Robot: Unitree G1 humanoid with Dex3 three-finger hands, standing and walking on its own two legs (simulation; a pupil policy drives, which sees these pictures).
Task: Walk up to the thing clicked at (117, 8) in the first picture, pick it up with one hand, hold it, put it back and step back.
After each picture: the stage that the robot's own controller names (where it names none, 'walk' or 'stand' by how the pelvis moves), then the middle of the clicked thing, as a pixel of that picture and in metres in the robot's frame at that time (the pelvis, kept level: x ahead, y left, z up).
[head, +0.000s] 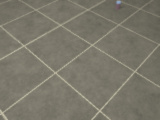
stand; (118, 5) +2.26 -0.64 -0.72
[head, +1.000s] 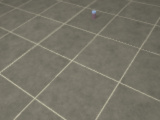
walk; (93, 14) +2.18 -0.11 -0.70
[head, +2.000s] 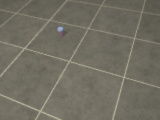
walk; (60, 32) +1.54 +0.25 -0.71
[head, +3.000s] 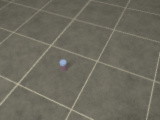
walk; (63, 65) +1.01 +0.22 -0.72
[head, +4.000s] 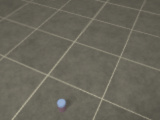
walk; (61, 105) +0.62 +0.17 -0.70
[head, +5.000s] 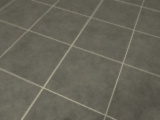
stand; out of the picture +0.39 +0.12 -0.70
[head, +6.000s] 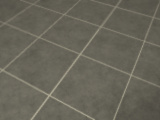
stand; out of the picture +0.35 +0.13 -0.72
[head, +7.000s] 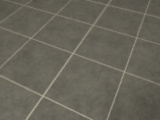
stand; out of the picture +0.35 +0.18 -0.71
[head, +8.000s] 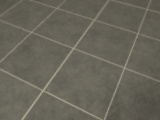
stand; out of the picture +0.36 +0.17 -0.72
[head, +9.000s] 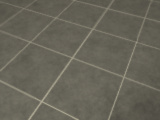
stand; out of the picture +0.32 +0.18 -0.73
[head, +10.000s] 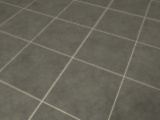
stand; out of the picture +0.32 +0.18 -0.73
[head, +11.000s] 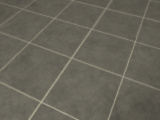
go down; out of the picture +0.32 +0.18 -0.73
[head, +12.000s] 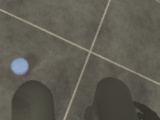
go down; (21, 68) +0.41 +0.21 -0.32
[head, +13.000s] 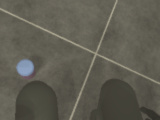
approach; (26, 70) +0.40 +0.21 -0.30
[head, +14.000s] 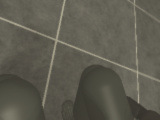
close in; out of the picture +0.39 +0.25 -0.22
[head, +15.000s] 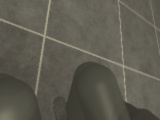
close; out of the picture +0.39 +0.25 -0.22
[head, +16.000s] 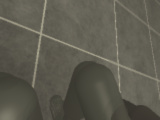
lift; out of the picture +0.37 +0.24 -0.22
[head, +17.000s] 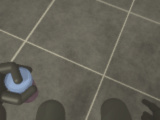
lift; (23, 86) +0.32 +0.19 -0.02
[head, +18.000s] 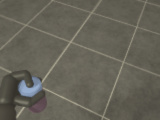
hold; (34, 95) +0.31 +0.17 +0.00
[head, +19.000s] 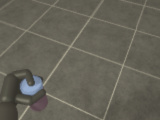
hold; (35, 94) +0.32 +0.17 +0.00
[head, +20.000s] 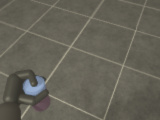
hold; (37, 94) +0.32 +0.16 +0.00
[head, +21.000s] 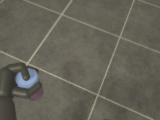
crouch; (30, 85) +0.36 +0.17 -0.06
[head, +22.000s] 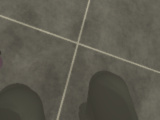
lower; out of the picture +0.43 +0.25 -0.14
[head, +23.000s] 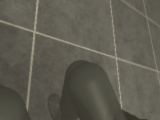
lower; out of the picture +0.41 +0.26 -0.22
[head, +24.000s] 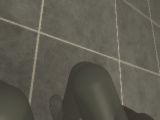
lower; out of the picture +0.40 +0.27 -0.23
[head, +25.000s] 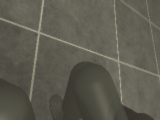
lower; out of the picture +0.40 +0.27 -0.22
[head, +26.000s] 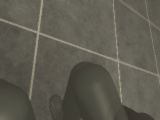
rest; out of the picture +0.40 +0.27 -0.22
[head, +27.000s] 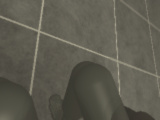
withdraw; out of the picture +0.38 +0.25 -0.23
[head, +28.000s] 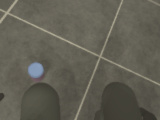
walk; (36, 72) +0.41 +0.20 -0.33
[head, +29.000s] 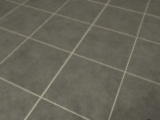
stand; out of the picture +0.34 +0.16 -0.66
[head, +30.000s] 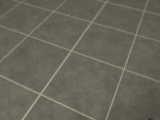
stand; out of the picture +0.35 +0.17 -0.66
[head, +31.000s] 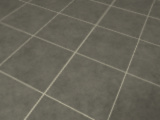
stand; out of the picture +0.35 +0.15 -0.70
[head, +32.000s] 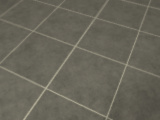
walk; out of the picture +0.37 +0.15 -0.71
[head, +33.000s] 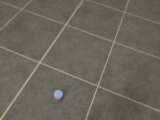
walk; (58, 96) +0.56 +0.11 -0.71
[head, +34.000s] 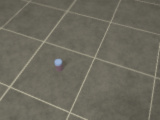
walk; (58, 65) +0.89 +0.24 -0.69
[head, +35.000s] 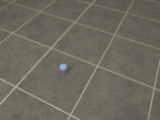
stand; (63, 70) +0.97 +0.16 -0.71
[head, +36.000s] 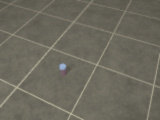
stand; (63, 69) +0.98 +0.18 -0.73
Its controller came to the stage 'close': yes
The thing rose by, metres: 0.70
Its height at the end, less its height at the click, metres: +0.00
